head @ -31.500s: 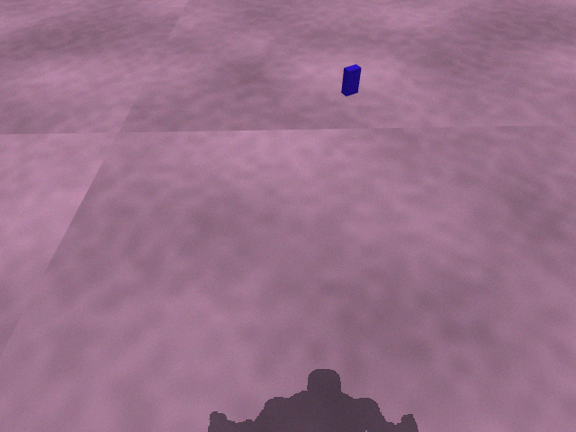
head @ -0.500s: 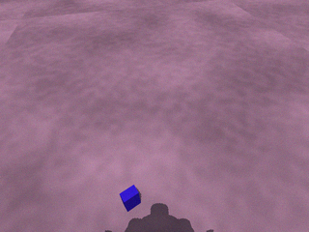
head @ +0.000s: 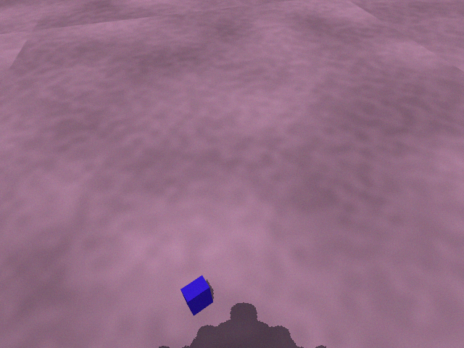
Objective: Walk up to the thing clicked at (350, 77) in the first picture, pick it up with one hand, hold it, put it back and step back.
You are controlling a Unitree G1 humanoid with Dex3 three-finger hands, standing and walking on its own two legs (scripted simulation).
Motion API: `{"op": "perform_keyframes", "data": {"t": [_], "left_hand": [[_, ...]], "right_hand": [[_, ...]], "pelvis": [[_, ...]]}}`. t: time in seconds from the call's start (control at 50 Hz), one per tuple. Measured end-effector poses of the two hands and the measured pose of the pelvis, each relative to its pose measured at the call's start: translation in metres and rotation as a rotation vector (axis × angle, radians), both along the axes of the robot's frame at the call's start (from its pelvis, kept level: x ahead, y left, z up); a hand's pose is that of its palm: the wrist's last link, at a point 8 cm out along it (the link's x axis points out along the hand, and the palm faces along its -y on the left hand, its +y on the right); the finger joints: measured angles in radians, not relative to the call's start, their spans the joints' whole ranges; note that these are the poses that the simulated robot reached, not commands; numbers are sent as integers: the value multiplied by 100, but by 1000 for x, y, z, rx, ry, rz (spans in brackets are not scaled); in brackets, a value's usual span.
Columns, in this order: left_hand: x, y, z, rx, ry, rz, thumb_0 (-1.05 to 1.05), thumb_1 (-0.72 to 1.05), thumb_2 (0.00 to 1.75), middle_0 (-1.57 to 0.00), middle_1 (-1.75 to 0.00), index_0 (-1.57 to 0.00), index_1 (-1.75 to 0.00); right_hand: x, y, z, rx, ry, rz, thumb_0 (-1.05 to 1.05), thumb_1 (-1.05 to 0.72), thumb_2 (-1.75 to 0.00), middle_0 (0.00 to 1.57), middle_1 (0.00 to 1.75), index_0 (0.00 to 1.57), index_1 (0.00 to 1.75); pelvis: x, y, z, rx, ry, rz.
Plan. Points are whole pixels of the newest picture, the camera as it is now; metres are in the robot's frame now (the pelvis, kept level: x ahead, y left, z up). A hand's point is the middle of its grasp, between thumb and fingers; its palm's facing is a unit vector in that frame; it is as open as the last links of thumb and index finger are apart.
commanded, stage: stand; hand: left
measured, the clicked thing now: (197, 296) +0.44 +0.19 -0.69
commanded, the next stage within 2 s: step back in 1.10 s
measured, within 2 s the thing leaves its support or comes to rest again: neither
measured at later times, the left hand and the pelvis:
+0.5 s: hand out of the picture +0.09 +0.25 -0.16, palm faces -0.03 -0.94 -0.34, open 7.4 cm; pelvis +0.02 +0.00 +0.00, yaw -1 degrees
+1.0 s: hand out of the picture +0.10 +0.25 -0.15, palm faces -0.03 -0.94 -0.34, open 7.4 cm; pelvis +0.03 +0.00 +0.00, yaw -1 degrees
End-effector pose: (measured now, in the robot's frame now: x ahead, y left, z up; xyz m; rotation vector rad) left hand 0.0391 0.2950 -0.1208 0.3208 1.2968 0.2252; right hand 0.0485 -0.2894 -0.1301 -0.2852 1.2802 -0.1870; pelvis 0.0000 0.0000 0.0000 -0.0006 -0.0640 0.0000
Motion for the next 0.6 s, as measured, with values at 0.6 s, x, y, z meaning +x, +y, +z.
{"op": "perform_keyframes", "data": {"t": [0.6], "left_hand": [[51,-3,3,-14,-35,-31,1,90,90,-21,-30,-20,-30]], "right_hand": [[28,-3,6,-10,-10,-10,1,-91,-90,20,30,21,30]], "pelvis": [[23,1,3,2,23,-14]]}}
